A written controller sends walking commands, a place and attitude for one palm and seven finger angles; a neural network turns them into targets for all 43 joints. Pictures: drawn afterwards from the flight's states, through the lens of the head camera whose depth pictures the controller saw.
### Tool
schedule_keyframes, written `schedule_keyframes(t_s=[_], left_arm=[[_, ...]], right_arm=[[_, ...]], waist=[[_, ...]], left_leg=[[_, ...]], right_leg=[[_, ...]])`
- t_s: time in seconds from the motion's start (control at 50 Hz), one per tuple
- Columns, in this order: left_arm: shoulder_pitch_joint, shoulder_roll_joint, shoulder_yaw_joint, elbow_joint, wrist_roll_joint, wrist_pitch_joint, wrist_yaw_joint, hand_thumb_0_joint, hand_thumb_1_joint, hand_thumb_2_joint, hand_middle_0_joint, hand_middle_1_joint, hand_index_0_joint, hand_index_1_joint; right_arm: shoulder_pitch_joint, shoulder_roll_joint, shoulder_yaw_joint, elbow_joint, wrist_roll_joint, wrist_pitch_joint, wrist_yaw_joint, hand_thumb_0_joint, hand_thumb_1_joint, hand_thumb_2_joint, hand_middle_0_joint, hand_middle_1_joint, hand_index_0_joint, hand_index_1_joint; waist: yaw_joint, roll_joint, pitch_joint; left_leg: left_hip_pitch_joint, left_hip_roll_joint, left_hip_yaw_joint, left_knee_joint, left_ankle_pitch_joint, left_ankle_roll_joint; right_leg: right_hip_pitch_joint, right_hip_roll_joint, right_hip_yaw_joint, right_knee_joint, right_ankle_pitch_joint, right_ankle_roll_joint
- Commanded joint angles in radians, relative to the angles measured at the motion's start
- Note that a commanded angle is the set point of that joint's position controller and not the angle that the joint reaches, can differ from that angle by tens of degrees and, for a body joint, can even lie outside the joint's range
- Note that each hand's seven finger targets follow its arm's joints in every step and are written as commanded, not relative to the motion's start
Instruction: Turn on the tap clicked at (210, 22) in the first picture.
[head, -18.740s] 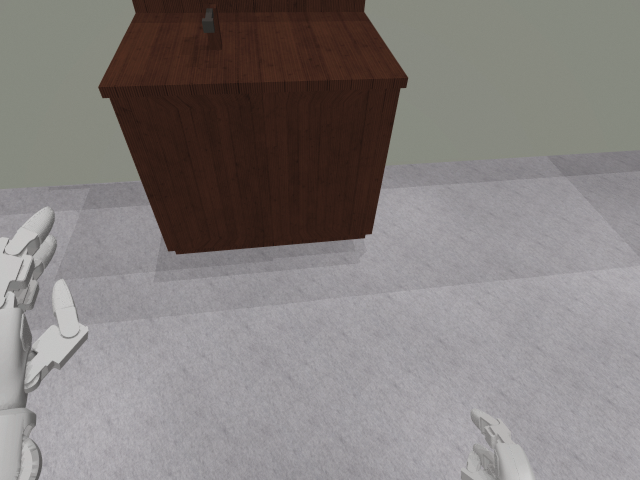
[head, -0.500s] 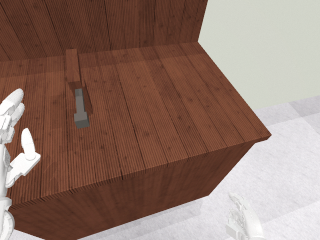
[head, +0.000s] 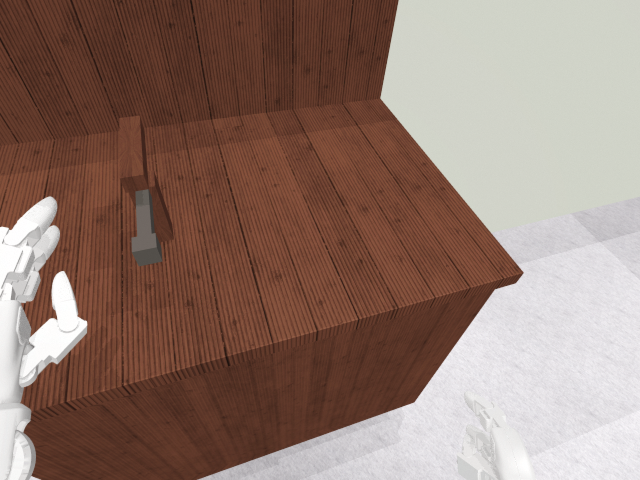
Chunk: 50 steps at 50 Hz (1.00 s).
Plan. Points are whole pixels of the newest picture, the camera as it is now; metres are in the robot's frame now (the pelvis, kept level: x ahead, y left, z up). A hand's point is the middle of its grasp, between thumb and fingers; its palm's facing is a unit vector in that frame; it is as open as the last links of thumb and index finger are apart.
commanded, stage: shuffle to correct the standing spot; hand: left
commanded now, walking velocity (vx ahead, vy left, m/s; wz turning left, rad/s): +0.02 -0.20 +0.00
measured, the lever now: (147, 249) +0.35 +0.25 +0.09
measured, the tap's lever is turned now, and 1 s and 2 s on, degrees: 0 0 0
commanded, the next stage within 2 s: none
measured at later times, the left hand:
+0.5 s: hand (160, 311) +0.23 +0.18 +0.16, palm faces +0.31 -0.88 -0.35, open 7.4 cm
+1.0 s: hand (179, 308) +0.24 +0.16 +0.15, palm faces +0.29 -0.88 -0.37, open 7.4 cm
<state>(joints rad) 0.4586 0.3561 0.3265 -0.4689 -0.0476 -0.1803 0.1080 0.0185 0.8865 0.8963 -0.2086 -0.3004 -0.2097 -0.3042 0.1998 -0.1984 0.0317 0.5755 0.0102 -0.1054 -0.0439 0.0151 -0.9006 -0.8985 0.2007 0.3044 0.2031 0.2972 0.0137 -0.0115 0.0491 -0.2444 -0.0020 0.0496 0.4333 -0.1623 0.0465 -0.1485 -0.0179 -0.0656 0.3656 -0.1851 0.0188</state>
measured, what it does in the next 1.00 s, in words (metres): shifts its weight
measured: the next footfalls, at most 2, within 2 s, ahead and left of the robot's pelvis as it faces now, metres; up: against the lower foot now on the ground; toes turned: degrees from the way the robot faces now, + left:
none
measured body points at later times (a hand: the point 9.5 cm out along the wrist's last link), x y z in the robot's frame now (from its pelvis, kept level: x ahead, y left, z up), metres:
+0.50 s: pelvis +0.01 -0.06 +0.00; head +0.02 -0.05 +0.45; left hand +0.21 +0.22 +0.17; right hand +0.19 -0.29 -0.08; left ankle +0.05 +0.08 -0.74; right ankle +0.01 -0.13 -0.74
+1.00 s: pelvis +0.02 -0.07 -0.01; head +0.04 -0.06 +0.44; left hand +0.22 +0.21 +0.17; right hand +0.19 -0.30 -0.09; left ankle +0.05 +0.08 -0.74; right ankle +0.01 -0.13 -0.74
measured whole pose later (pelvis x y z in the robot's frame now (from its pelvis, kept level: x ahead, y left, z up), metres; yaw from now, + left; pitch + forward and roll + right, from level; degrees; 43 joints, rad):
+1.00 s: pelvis +0.02 -0.07 -0.01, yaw +0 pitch -1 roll -2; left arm 0.49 0.39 0.34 -0.55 -0.12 -0.10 0.08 0.02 0.89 0.90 -0.21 -0.30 -0.21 -0.30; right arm 0.19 -0.20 0.02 0.56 0.02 -0.05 -0.04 0.01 -0.90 -0.90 0.20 0.30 0.20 0.30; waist -0.01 0.01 0.07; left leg -0.28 0.10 0.00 0.56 -0.25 -0.05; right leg -0.18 0.08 -0.10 0.47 -0.28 -0.08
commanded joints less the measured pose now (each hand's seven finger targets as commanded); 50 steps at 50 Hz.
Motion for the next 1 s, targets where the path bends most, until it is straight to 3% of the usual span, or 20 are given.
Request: schedule_keyframes(t_s=[0.0, 0.04, 0.06, 0.12, 0.22, 0.24, 0.26, 0.34, 0.36, 0.44, 0.54, 0.56, 0.64, 0.66, 0.72, 0.78, 0.82, 0.84, 0.86, 0.98], left_arm=[[-0.114, 0.145, 0.086, -0.213, -0.010, -0.057, 0.013, 0.000, 0.900, 0.900, -0.200, -0.300, -0.200, -0.300], [-0.124, 0.166, 0.099, -0.234, -0.007, -0.050, 0.019, 0.000, 0.900, 0.900, -0.200, -0.300, -0.200, -0.300], [-0.116, 0.141, 0.078, -0.224, -0.010, -0.051, 0.014, 0.000, 0.900, 0.900, -0.200, -0.300, -0.200, -0.300], [-0.095, 0.153, 0.095, -0.212, -0.018, -0.040, 0.013, 0.000, 0.900, 0.900, -0.200, -0.300, -0.200, -0.300], [-0.081, 0.160, 0.103, -0.236, -0.031, -0.027, 0.010, 0.000, 0.900, 0.900, -0.200, -0.300, -0.200, -0.300], [-0.075, 0.188, 0.123, -0.254, -0.033, -0.022, 0.014, 0.000, 0.900, 0.900, -0.200, -0.300, -0.200, -0.300], [-0.064, 0.155, 0.097, -0.239, -0.038, -0.022, 0.008, 0.000, 0.900, 0.900, -0.200, -0.300, -0.200, -0.300], [-0.060, 0.191, 0.128, -0.262, -0.047, -0.007, 0.009, 0.000, 0.900, 0.900, -0.200, -0.300, -0.200, -0.300], [-0.054, 0.160, 0.102, -0.247, -0.053, -0.009, 0.004, 0.000, 0.900, 0.900, -0.200, -0.300, -0.200, -0.300], [-0.063, 0.191, 0.126, -0.261, -0.058, 0.003, 0.006, 0.000, 0.900, 0.900, -0.200, -0.300, -0.200, -0.300], [-0.049, 0.198, 0.131, -0.274, -0.065, 0.008, 0.005, 0.000, 0.900, 0.900, -0.200, -0.300, -0.200, -0.300], [-0.048, 0.173, 0.110, -0.271, -0.067, 0.005, 0.002, 0.000, 0.900, 0.900, -0.200, -0.300, -0.200, -0.300], [-0.031, 0.203, 0.139, -0.269, -0.070, 0.012, 0.003, 0.000, 0.900, 0.900, -0.200, -0.300, -0.200, -0.300], [-0.023, 0.177, 0.117, -0.260, -0.072, 0.011, -0.001, 0.000, 0.900, 0.900, -0.200, -0.300, -0.200, -0.300], [-0.019, 0.193, 0.135, -0.266, -0.078, 0.012, -0.007, 0.000, 0.900, 0.900, -0.200, -0.300, -0.200, -0.300], [-0.027, 0.203, 0.142, -0.277, -0.078, 0.010, -0.005, 0.000, 0.900, 0.900, -0.200, -0.300, -0.200, -0.300], [-0.020, 0.201, 0.142, -0.280, -0.080, 0.011, -0.008, 0.000, 0.900, 0.900, -0.200, -0.300, -0.200, -0.300], [-0.025, 0.211, 0.147, -0.291, -0.078, 0.015, -0.003, 0.000, 0.900, 0.900, -0.200, -0.300, -0.200, -0.300], [-0.026, 0.188, 0.127, -0.290, -0.080, 0.010, -0.006, 0.000, 0.900, 0.900, -0.200, -0.300, -0.200, -0.300], [-0.018, 0.204, 0.142, -0.299, -0.076, 0.010, -0.006, 0.000, 0.900, 0.900, -0.200, -0.300, -0.200, -0.300]], right_arm=[[-0.102, -0.126, -0.050, -0.164, 0.000, -0.059, -0.009, 0.000, -0.900, -0.900, 0.200, 0.300, 0.200, 0.300], [-0.120, -0.122, -0.046, -0.167, 0.002, -0.060, -0.006, 0.000, -0.900, -0.900, 0.200, 0.300, 0.200, 0.300], [-0.108, -0.123, -0.045, -0.166, -0.006, -0.057, -0.005, 0.000, -0.900, -0.900, 0.200, 0.300, 0.200, 0.300], [-0.099, -0.118, -0.052, -0.174, 0.000, -0.053, -0.002, 0.000, -0.900, -0.900, 0.200, 0.300, 0.200, 0.300], [-0.099, -0.116, -0.053, -0.178, 0.004, -0.039, 0.002, 0.000, -0.900, -0.900, 0.200, 0.300, 0.200, 0.300], [-0.117, -0.112, -0.048, -0.183, 0.008, -0.037, 0.002, 0.000, -0.900, -0.900, 0.200, 0.300, 0.200, 0.300], [-0.105, -0.112, -0.046, -0.176, 0.002, -0.032, 0.002, 0.000, -0.900, -0.900, 0.200, 0.300, 0.200, 0.300], [-0.114, -0.111, -0.049, -0.180, 0.013, -0.026, -0.001, 0.000, -0.900, -0.900, 0.200, 0.300, 0.200, 0.300], [-0.102, -0.115, -0.048, -0.176, 0.007, -0.022, -0.001, 0.000, -0.900, -0.900, 0.200, 0.300, 0.200, 0.300], [-0.116, -0.112, -0.050, -0.177, 0.019, -0.018, -0.004, 0.000, -0.900, -0.900, 0.200, 0.300, 0.200, 0.300], [-0.114, -0.116, -0.054, -0.173, 0.018, -0.016, -0.007, 0.000, -0.900, -0.900, 0.200, 0.300, 0.200, 0.300], [-0.098, -0.121, -0.054, -0.168, 0.011, -0.013, -0.006, 0.000, -0.900, -0.900, 0.200, 0.300, 0.200, 0.300], [-0.111, -0.118, -0.056, -0.170, 0.019, -0.009, -0.006, 0.000, -0.900, -0.900, 0.200, 0.300, 0.200, 0.300], [-0.098, -0.121, -0.056, -0.166, 0.012, -0.006, -0.006, 0.000, -0.900, -0.900, 0.200, 0.300, 0.200, 0.300], [-0.092, -0.124, -0.064, -0.172, 0.015, -0.005, -0.007, 0.000, -0.900, -0.900, 0.200, 0.300, 0.200, 0.300], [-0.099, -0.126, -0.063, -0.168, 0.012, -0.001, -0.006, 0.000, -0.900, -0.900, 0.200, 0.300, 0.200, 0.300], [-0.096, -0.124, -0.063, -0.174, 0.013, 0.000, -0.006, 0.000, -0.900, -0.900, 0.200, 0.300, 0.200, 0.300], [-0.113, -0.120, -0.057, -0.171, 0.016, 0.002, -0.005, 0.000, -0.900, -0.900, 0.200, 0.300, 0.200, 0.300], [-0.101, -0.123, -0.056, -0.167, 0.010, 0.004, -0.005, 0.000, -0.900, -0.900, 0.200, 0.300, 0.200, 0.300], [-0.102, -0.125, -0.062, -0.177, 0.011, 0.003, -0.005, 0.000, -0.900, -0.900, 0.200, 0.300, 0.200, 0.300]], waist=[[-0.010, 0.111, -0.108], [-0.007, 0.128, -0.113], [-0.006, 0.112, -0.109], [-0.009, 0.074, -0.131], [-0.013, 0.094, -0.148], [-0.011, 0.095, -0.152], [-0.012, 0.083, -0.143], [-0.015, 0.083, -0.158], [-0.015, 0.073, -0.147], [-0.018, 0.066, -0.136], [-0.019, 0.068, -0.137], [-0.021, 0.059, -0.135], [-0.021, 0.057, -0.134], [-0.022, 0.037, -0.129], [-0.022, 0.021, -0.129], [-0.022, 0.062, -0.124], [-0.022, 0.035, -0.127], [-0.022, 0.064, -0.133], [-0.024, 0.068, -0.129], [-0.019, 0.096, -0.126]], left_leg=[[0.054, 0.141, -0.167, -0.161, -0.128, -0.035], [0.068, 0.148, -0.176, -0.177, -0.146, -0.039], [0.055, 0.154, -0.179, -0.180, -0.160, -0.034], [0.072, 0.154, -0.148, -0.122, -0.060, -0.027], [0.071, 0.152, -0.124, -0.075, -0.019, -0.027], [0.080, 0.148, -0.120, -0.072, -0.007, -0.026], [0.068, 0.149, -0.113, -0.059, 0.002, -0.022], [0.076, 0.146, -0.093, -0.013, 0.067, -0.025], [0.062, 0.146, -0.090, -0.006, 0.051, -0.023], [0.055, 0.138, -0.078, 0.025, 0.022, -0.026], [0.052, 0.135, -0.069, 0.061, 0.029, -0.024], [0.047, 0.135, -0.072, 0.069, 0.039, -0.022], [0.044, 0.135, -0.066, 0.088, 0.069, -0.024], [0.043, 0.135, -0.063, 0.100, 0.067, -0.021], [0.030, 0.131, -0.057, 0.124, 0.060, -0.026], [0.036, 0.138, -0.062, 0.106, 0.062, -0.021], [0.031, 0.137, -0.060, 0.115, 0.072, -0.023], [0.046, 0.140, -0.069, 0.095, 0.087, -0.020], [0.042, 0.144, -0.074, 0.090, 0.081, -0.017], [0.038, 0.161, -0.095, 0.053, 0.071, -0.013]], right_leg=[[-0.021, -0.028, 0.061, -0.046, -0.012, -0.034], [-0.028, -0.021, 0.059, -0.034, -0.021, -0.035], [-0.029, -0.011, 0.052, -0.037, -0.012, -0.033], [-0.016, -0.026, 0.064, -0.051, 0.035, -0.035], [-0.016, -0.032, 0.070, -0.047, 0.059, -0.041], [-0.014, -0.035, 0.068, -0.040, 0.063, -0.043], [-0.020, -0.029, 0.064, -0.046, 0.076, -0.042], [-0.013, -0.046, 0.078, -0.031, 0.119, -0.046], [-0.021, -0.038, 0.072, -0.040, 0.109, -0.045], [-0.036, -0.057, 0.096, -0.039, 0.093, -0.054], [-0.043, -0.068, 0.110, -0.034, 0.109, -0.061], [-0.042, -0.056, 0.096, -0.034, 0.112, -0.059], [-0.034, -0.071, 0.104, -0.019, 0.148, -0.061], [-0.043, -0.061, 0.095, -0.024, 0.147, -0.057], [-0.034, -0.073, 0.113, -0.021, 0.173, -0.058], [-0.043, -0.065, 0.107, -0.015, 0.156, -0.055], [-0.029, -0.065, 0.105, -0.010, 0.174, -0.052], [-0.030, -0.066, 0.100, 0.001, 0.168, -0.054], [-0.033, -0.053, 0.088, -0.002, 0.153, -0.050], [-0.027, -0.037, 0.080, 0.004, 0.128, -0.043]])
